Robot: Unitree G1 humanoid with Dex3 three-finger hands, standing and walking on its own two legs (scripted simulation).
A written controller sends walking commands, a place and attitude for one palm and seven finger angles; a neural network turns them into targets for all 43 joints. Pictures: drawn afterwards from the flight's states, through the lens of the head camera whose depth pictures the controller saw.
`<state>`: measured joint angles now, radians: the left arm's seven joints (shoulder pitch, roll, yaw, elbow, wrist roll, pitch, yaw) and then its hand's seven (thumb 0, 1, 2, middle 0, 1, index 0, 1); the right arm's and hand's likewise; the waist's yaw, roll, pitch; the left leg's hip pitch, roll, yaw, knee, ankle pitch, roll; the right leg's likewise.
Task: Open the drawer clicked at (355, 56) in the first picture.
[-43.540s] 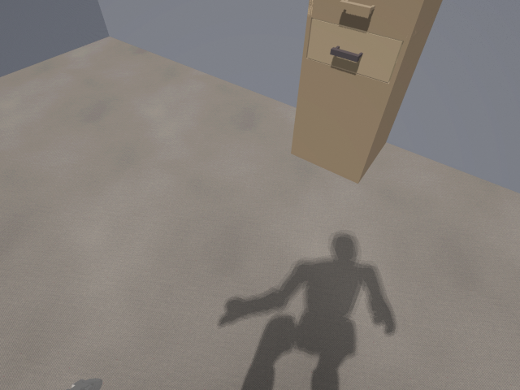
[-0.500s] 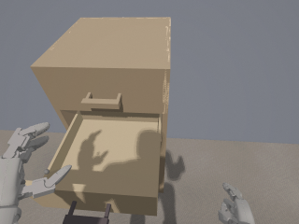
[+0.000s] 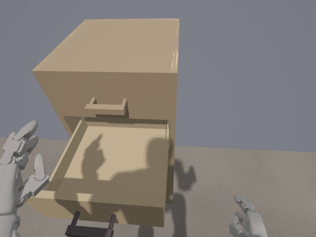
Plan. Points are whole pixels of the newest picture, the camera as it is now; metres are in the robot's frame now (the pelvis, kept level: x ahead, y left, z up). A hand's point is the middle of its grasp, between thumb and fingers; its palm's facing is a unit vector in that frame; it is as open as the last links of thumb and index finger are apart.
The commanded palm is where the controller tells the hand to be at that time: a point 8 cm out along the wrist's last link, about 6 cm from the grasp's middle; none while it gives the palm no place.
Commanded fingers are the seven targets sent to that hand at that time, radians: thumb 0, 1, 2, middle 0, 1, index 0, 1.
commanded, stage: step back with the hand held close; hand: left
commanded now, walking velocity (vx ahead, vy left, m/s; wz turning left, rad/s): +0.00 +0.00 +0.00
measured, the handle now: (92, 224) +0.17 +0.21 -0.10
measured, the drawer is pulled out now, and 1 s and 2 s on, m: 0.30 0.30 0.30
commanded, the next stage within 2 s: stop stepping back and stand still in 1.78 s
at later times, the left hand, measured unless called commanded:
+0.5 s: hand (35, 185) +0.17 +0.25 +0.14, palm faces +0.26 -0.81 -0.52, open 7.4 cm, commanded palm +0.10 +0.30 +0.17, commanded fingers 0.00 0.90 0.90 -0.20 -0.30 -0.20 -0.30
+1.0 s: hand (10, 217) +0.11 +0.26 +0.15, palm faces +0.36 -0.81 -0.46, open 7.4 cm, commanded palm +0.04 +0.30 +0.17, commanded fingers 0.00 0.90 0.90 -0.20 -0.30 -0.20 -0.30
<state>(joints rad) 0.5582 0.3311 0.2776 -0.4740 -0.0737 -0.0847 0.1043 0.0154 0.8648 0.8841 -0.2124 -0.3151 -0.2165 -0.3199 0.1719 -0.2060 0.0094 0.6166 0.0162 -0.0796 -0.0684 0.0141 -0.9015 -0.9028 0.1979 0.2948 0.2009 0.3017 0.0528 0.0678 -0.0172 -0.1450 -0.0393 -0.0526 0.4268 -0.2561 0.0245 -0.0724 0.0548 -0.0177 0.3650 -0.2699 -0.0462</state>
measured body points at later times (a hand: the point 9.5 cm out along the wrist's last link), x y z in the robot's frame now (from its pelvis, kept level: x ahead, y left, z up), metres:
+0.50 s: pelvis -0.03 +0.02 -0.01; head +0.02 +0.02 +0.44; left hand +0.15 +0.29 +0.17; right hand +0.16 -0.23 -0.09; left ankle -0.02 +0.10 -0.74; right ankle -0.05 -0.09 -0.74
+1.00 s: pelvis -0.09 +0.01 -0.02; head -0.05 +0.04 +0.43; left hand +0.08 +0.30 +0.18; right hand +0.10 -0.22 -0.09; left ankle -0.02 +0.10 -0.74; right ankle -0.05 -0.09 -0.74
